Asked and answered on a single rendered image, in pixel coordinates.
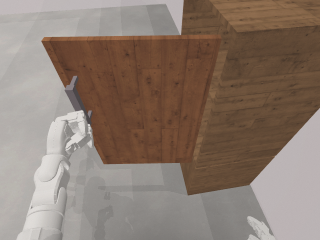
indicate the robot left hand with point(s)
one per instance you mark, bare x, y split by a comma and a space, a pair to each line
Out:
63, 140

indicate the handle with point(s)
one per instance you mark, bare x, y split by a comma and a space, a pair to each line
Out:
75, 99

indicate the cupboard door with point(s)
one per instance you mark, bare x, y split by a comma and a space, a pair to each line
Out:
147, 93

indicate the left robot forearm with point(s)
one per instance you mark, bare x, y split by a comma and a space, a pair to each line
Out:
47, 208

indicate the robot right hand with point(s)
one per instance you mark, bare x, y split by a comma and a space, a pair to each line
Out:
260, 228

